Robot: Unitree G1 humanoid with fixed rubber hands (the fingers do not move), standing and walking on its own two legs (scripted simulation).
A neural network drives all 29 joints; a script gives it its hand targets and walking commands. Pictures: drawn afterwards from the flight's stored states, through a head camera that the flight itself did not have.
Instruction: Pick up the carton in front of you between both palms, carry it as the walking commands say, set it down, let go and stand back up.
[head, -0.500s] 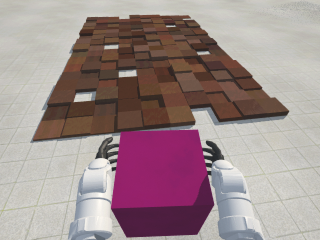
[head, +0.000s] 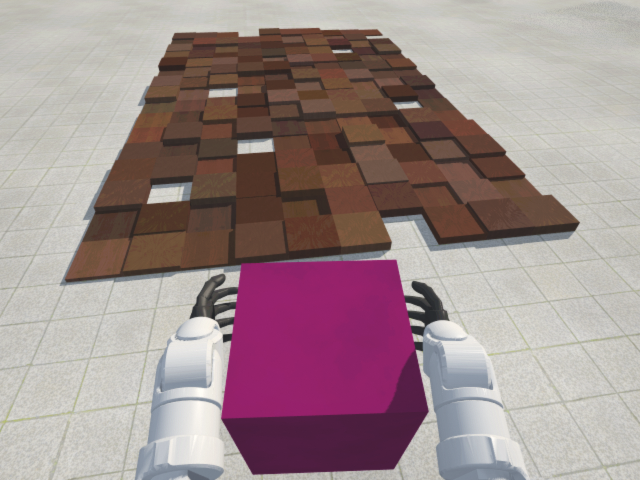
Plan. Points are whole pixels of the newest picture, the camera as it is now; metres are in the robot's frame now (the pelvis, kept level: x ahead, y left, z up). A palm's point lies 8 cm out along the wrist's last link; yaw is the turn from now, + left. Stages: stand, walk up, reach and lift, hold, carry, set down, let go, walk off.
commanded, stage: carry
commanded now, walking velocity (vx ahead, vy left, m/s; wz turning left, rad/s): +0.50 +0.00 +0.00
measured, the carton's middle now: (321, 371) +0.28 +0.00 -0.03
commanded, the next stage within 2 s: none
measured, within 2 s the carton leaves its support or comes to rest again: neither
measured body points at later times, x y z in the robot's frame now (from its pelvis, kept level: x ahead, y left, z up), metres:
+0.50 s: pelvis +0.15 +0.01 -0.01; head +0.13 +0.01 +0.44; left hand +0.41 +0.17 +0.08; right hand +0.41 -0.14 +0.08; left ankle +0.03 +0.11 -0.70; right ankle +0.13 -0.08 -0.75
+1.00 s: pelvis +0.44 +0.09 +0.00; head +0.43 +0.10 +0.45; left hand +0.68 +0.23 +0.07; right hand +0.66 -0.07 +0.08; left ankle +0.43 +0.15 -0.75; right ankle +0.43 -0.06 -0.67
